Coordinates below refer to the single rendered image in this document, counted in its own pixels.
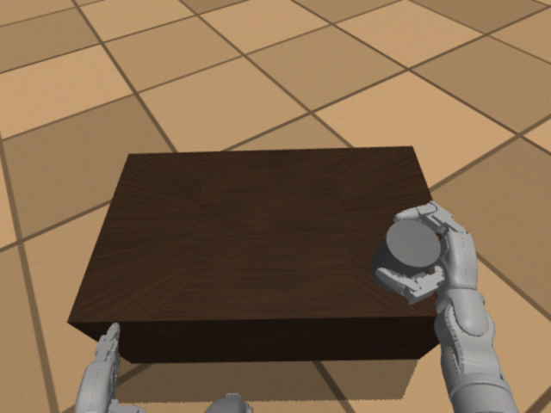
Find left robot hand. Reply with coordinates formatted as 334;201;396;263
74;323;147;413

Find can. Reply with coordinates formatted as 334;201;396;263
370;220;441;293

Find right robot hand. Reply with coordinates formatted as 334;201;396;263
375;200;478;305

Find right robot arm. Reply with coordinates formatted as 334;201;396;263
434;287;519;413

